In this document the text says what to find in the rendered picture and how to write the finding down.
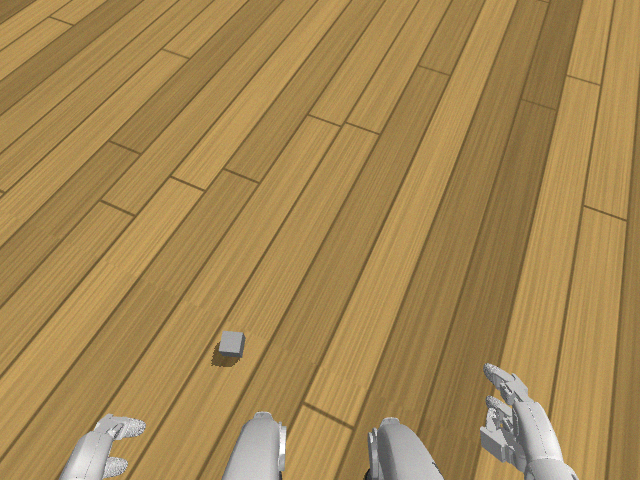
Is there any right robot arm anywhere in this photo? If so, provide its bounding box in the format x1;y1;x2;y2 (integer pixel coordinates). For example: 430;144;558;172
524;459;579;480

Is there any right robot hand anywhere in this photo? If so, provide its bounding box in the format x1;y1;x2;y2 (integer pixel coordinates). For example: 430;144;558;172
480;363;564;473

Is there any cube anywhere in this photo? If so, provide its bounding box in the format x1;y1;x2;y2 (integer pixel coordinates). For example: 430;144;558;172
219;331;246;358

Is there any left robot hand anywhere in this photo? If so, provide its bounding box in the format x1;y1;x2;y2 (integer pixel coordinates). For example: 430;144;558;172
59;413;146;480

